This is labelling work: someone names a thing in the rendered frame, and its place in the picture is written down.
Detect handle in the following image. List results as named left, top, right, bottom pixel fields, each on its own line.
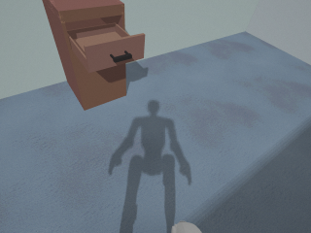
left=110, top=50, right=132, bottom=63

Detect cabinet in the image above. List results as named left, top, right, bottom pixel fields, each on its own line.
left=42, top=0, right=126, bottom=111

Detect drawer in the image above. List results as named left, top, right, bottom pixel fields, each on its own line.
left=67, top=22, right=146, bottom=73

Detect robot right thigh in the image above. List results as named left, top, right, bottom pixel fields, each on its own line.
left=171, top=221, right=202, bottom=233

